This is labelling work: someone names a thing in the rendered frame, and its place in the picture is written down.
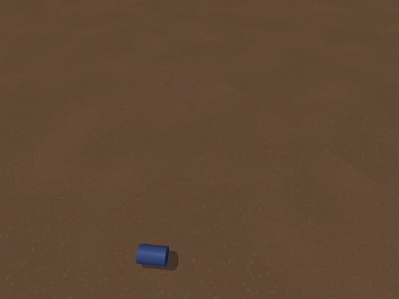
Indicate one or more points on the can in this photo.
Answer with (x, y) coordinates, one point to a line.
(152, 254)

